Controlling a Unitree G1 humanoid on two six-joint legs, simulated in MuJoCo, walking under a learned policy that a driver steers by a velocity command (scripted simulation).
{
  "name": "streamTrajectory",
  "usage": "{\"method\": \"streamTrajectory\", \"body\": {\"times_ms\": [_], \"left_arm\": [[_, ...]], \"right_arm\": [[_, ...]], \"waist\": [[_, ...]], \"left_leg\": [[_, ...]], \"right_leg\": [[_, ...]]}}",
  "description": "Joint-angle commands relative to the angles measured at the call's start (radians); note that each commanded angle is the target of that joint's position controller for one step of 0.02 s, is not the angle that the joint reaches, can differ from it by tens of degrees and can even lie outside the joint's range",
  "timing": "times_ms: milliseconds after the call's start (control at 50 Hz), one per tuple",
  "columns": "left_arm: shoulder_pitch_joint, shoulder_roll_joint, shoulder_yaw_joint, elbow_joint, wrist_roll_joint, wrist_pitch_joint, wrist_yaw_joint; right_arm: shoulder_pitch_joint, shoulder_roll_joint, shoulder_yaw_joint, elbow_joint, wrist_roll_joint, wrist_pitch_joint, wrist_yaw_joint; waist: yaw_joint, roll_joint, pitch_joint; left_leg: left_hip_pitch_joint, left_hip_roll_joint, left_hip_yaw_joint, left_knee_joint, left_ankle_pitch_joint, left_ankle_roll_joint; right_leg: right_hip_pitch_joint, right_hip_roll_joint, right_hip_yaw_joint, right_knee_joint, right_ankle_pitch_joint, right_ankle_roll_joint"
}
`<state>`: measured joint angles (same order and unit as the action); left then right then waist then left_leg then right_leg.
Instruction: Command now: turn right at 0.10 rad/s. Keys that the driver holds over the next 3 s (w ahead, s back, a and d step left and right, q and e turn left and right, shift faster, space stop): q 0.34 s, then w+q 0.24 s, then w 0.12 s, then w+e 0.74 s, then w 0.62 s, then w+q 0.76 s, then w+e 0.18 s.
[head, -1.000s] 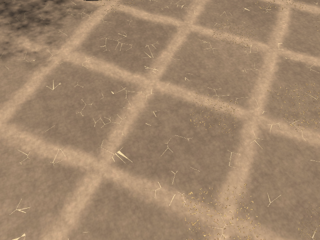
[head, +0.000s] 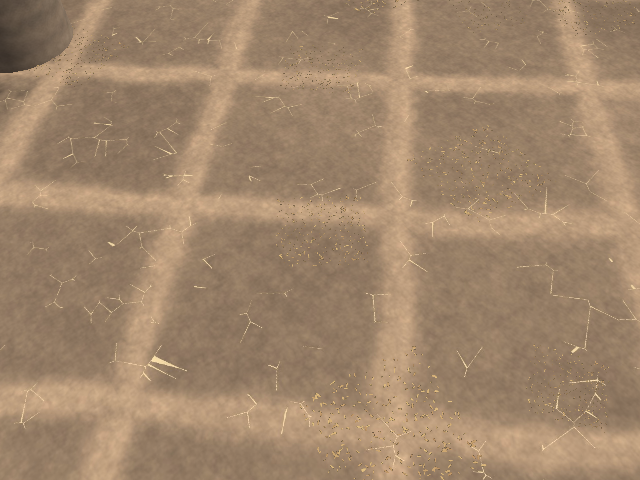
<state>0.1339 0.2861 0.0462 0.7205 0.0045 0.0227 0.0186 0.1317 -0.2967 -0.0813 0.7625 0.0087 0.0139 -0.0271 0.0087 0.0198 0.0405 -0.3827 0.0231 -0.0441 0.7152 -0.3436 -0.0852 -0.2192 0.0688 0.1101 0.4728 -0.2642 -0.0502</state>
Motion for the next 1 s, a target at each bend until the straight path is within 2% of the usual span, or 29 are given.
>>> {"method": "streamTrajectory", "body": {"times_ms": [20, 40, 60, 80, 100, 140, 200, 260, 300, 320, 340, 360, 380, 400, 420, 440, 520, 620, 660, 700, 720, 740, 760, 780, 800, 820, 840, 920, 1000], "left_arm": [[-0.031, 0.094, 0.011, -0.034, -0.003, -0.008, 0.001], [0.000, 0.069, 0.001, -0.014, -0.001, -0.015, 0.000], [0.044, 0.056, -0.005, -0.003, 0.024, -0.027, -0.001], [0.121, 0.079, 0.005, 0.014, 0.041, -0.038, -0.005], [0.088, 0.093, 0.008, 0.013, 0.039, -0.039, 0.001], [0.000, 0.141, 0.027, 0.005, 0.019, -0.030, 0.018], [0.009, 0.117, 0.033, -0.005, 0.008, -0.011, 0.029], [0.024, 0.086, 0.038, -0.008, 0.003, -0.017, 0.023], [0.060, 0.088, 0.046, -0.001, 0.002, -0.023, 0.016], [0.078, 0.106, 0.054, 0.005, 0.002, -0.025, 0.014], [0.088, 0.141, 0.066, 0.010, 0.004, -0.023, 0.014], [0.114, 0.166, 0.074, 0.007, 0.008, -0.022, 0.013], [0.118, 0.178, 0.074, -0.003, 0.017, -0.027, 0.013], [0.129, 0.161, 0.065, -0.018, 0.021, -0.040, 0.015], [0.106, 0.150, 0.060, -0.027, 0.012, -0.052, 0.021], [0.080, 0.148, 0.059, -0.032, -0.004, -0.061, 0.025], [0.136, 0.166, 0.063, -0.024, -0.004, -0.073, 0.026], [0.177, 0.215, 0.081, -0.009, -0.023, -0.083, -0.004], [0.181, 0.222, 0.082, 0.003, -0.036, -0.082, -0.020], [0.176, 0.192, 0.066, 0.014, -0.037, -0.086, -0.027], [0.172, 0.141, 0.044, 0.011, -0.022, -0.096, -0.028], [0.166, 0.040, 0.008, -0.063, 0.004, -0.111, -0.030], [0.129, 0.119, 0.027, -0.054, -0.035, -0.128, -0.026], [0.102, 0.160, 0.041, -0.065, -0.064, -0.131, -0.029], [0.090, 0.158, 0.039, -0.063, -0.060, -0.127, -0.029], [0.093, 0.149, 0.040, -0.051, -0.040, -0.122, -0.027], [0.117, 0.144, 0.043, -0.039, -0.034, -0.111, -0.029], [0.149, 0.088, 0.037, -0.014, -0.037, -0.077, -0.030], [0.056, 0.056, 0.024, -0.047, -0.027, -0.083, -0.039]], "right_arm": [[0.005, -0.057, -0.007, -0.053, -0.002, -0.029, 0.013], [0.019, -0.052, -0.001, -0.043, -0.012, -0.035, 0.019], [0.018, -0.107, -0.007, -0.049, -0.023, -0.038, 0.016], [-0.021, -0.166, -0.013, -0.064, -0.024, -0.036, 0.014], [-0.057, -0.142, -0.010, -0.067, -0.014, -0.034, 0.022], [-0.054, -0.149, -0.014, -0.071, -0.003, -0.038, 0.030], [-0.018, -0.166, -0.019, -0.072, 0.006, -0.043, 0.022], [-0.013, -0.165, -0.022, -0.087, 0.008, -0.027, 0.007], [-0.046, -0.163, -0.024, -0.111, 0.013, -0.015, 0.001], [-0.061, -0.154, -0.022, -0.127, 0.015, -0.008, -0.001], [-0.068, -0.138, -0.020, -0.145, 0.019, -0.003, -0.001], [-0.062, -0.120, -0.015, -0.147, 0.021, 0.001, 0.002], [-0.065, -0.108, -0.012, -0.159, 0.017, 0.001, 0.007], [-0.077, -0.140, -0.023, -0.169, 0.012, -0.003, 0.012], [-0.070, -0.145, -0.030, -0.166, 0.019, -0.004, 0.021], [-0.064, -0.127, -0.026, -0.161, 0.023, -0.003, 0.029], [-0.127, -0.081, -0.003, -0.194, 0.019, -0.018, 0.055], [-0.146, -0.052, 0.019, -0.232, 0.020, -0.033, 0.076], [-0.096, -0.069, 0.014, -0.222, 0.022, -0.035, 0.075], [0.088, -0.120, -0.019, -0.160, 0.019, -0.035, 0.064], [0.232, -0.177, -0.046, -0.128, 0.019, -0.032, 0.052], [0.321, -0.309, -0.063, -0.131, -0.001, -0.036, 0.035], [0.316, -0.266, -0.050, -0.140, -0.001, -0.058, 0.041], [0.270, -0.212, -0.031, -0.131, -0.004, -0.074, 0.046], [0.223, -0.159, -0.016, -0.124, -0.002, -0.082, 0.049], [0.168, -0.119, -0.004, -0.124, -0.002, -0.086, 0.050], [0.129, -0.099, 0.003, -0.125, -0.010, -0.093, 0.051], [0.129, -0.089, -0.004, -0.097, -0.026, -0.126, 0.042], [0.134, -0.098, -0.006, -0.069, -0.021, -0.128, 0.027]], "waist": [[-0.018, -0.151, -0.100], [-0.027, -0.120, -0.099], [0.007, -0.042, -0.124], [0.085, 0.087, -0.124], [0.068, 0.141, -0.120], [0.020, 0.124, -0.085], [0.012, 0.156, -0.093], [0.007, 0.152, -0.116], [0.023, 0.123, -0.125], [0.023, 0.070, -0.126], [0.012, -0.037, -0.114], [0.024, -0.156, -0.100], [0.039, -0.277, -0.090], [0.047, -0.203, -0.069], [0.026, -0.116, -0.042], [0.017, -0.096, -0.002], [0.072, -0.114, 0.014], [0.082, -0.136, 0.013], [0.044, -0.139, 0.017], [-0.061, -0.097, -0.055], [-0.136, -0.033, -0.143], [-0.129, 0.279, -0.240], [-0.162, 0.153, -0.275], [-0.136, 0.121, -0.168], [-0.104, 0.107, -0.101], [-0.072, 0.082, -0.055], [-0.040, 0.103, -0.029], [-0.008, 0.048, -0.004], [-0.027, 0.040, 0.033]], "left_leg": [[0.141, 0.005, 0.028, -0.234, 0.126, 0.028], [0.235, 0.011, 0.014, -0.369, 0.304, 0.044], [0.327, 0.096, -0.094, -0.348, 0.547, 0.071], [0.313, 0.157, -0.156, -0.277, 0.687, 0.144], [0.209, 0.166, -0.189, -0.298, 0.530, 0.210], [0.166, 0.128, -0.206, -0.316, 0.410, 0.205], [0.176, 0.145, -0.286, -0.306, 0.439, 0.240], [0.189, 0.157, -0.353, -0.292, 0.457, 0.273], [0.153, 0.132, -0.346, -0.259, 0.445, 0.254], [0.102, 0.089, -0.302, -0.215, 0.412, 0.222], [0.024, 0.022, -0.216, -0.136, 0.338, 0.174], [-0.111, -0.064, -0.104, -0.020, 0.118, 0.121], [-0.238, -0.097, -0.016, 0.164, -0.200, 0.092], [-0.329, -0.031, -0.058, 0.360, -0.263, 0.084], [-0.365, 0.006, -0.087, 0.422, -0.199, 0.086], [-0.403, 0.032, -0.090, 0.403, -0.124, 0.080], [-0.370, 0.049, 0.006, 0.268, 0.026, 0.046], [-0.142, 0.030, 0.092, 0.009, 0.008, 0.075], [-0.029, 0.001, 0.123, -0.087, 0.037, 0.110], [0.277, -0.067, 0.159, -0.187, 0.109, 0.160], [0.498, -0.013, 0.055, -0.198, 0.116, 0.191], [0.731, 0.303, -0.484, -0.333, 0.003, 0.343], [0.672, 0.399, -0.701, -0.460, -0.074, 0.431], [0.593, 0.377, -0.555, -0.462, -0.073, 0.398], [0.494, 0.323, -0.416, -0.466, -0.053, 0.357], [0.408, 0.275, -0.320, -0.490, -0.003, 0.326], [0.335, 0.240, -0.236, -0.521, 0.072, 0.300], [0.284, 0.209, -0.032, -0.572, 0.355, 0.278], [0.290, 0.180, 0.103, -0.600, 0.420, 0.246]], "right_leg": [[0.042, -0.239, 0.172, -0.052, 0.383, -0.143], [0.014, -0.211, 0.151, -0.052, 0.310, -0.097], [-0.022, -0.154, 0.104, -0.005, 0.189, -0.035], [-0.037, -0.070, 0.031, 0.012, 0.000, 0.012], [0.025, -0.063, -0.002, -0.005, -0.018, 0.050], [0.025, -0.050, -0.041, 0.050, 0.025, 0.059], [-0.016, -0.037, -0.063, 0.105, 0.009, 0.056], [-0.050, -0.023, -0.074, 0.128, -0.043, 0.052], [-0.015, -0.038, -0.068, 0.080, -0.006, 0.039], [0.029, -0.068, -0.051, 0.038, 0.056, 0.024], [0.070, -0.128, 0.008, -0.021, 0.105, -0.009], [0.141, -0.238, 0.132, -0.105, 0.100, -0.080], [0.185, -0.415, 0.313, -0.193, 0.110, -0.194], [0.191, -0.494, 0.385, -0.226, 0.067, -0.253], [0.184, -0.476, 0.340, -0.234, -0.049, -0.235], [0.191, -0.429, 0.269, -0.255, -0.147, -0.192], [0.218, -0.347, 0.062, -0.307, -0.065, -0.135], [0.134, -0.337, -0.084, -0.293, -0.004, -0.122], [0.092, -0.358, -0.094, -0.261, 0.011, -0.117], [-0.014, -0.320, -0.178, -0.053, 0.253, -0.075], [-0.135, -0.262, -0.255, 0.196, 0.279, -0.020], [-0.495, -0.119, -0.270, 0.617, -0.226, 0.071], [-0.596, -0.089, -0.069, 0.800, -0.315, 0.075], [-0.647, -0.142, -0.042, 0.836, -0.242, 0.052], [-0.628, -0.185, -0.054, 0.803, -0.150, 0.034], [-0.593, -0.210, -0.049, 0.751, -0.070, 0.032], [-0.530, -0.225, -0.037, 0.715, -0.006, 0.034], [-0.511, -0.185, 0.008, 0.653, 0.135, 0.060], [-0.503, -0.155, -0.019, 0.392, 0.322, 0.068]]}}
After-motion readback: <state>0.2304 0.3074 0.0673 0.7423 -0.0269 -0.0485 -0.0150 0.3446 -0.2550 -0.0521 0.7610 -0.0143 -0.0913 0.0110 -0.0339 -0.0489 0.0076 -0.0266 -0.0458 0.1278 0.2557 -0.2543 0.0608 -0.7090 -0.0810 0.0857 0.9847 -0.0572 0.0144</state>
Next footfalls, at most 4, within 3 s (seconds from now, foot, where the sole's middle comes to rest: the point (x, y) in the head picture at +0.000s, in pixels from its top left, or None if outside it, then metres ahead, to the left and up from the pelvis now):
0.06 left None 0.05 0.15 -0.78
0.72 left None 0.10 0.22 -0.78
1.24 right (297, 476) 0.48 0.11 -0.78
1.72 left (203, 359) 0.74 0.34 -0.78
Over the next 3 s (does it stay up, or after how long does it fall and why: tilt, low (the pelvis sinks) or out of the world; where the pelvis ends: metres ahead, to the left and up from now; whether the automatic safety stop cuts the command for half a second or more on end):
stays up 1.22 0.30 0.00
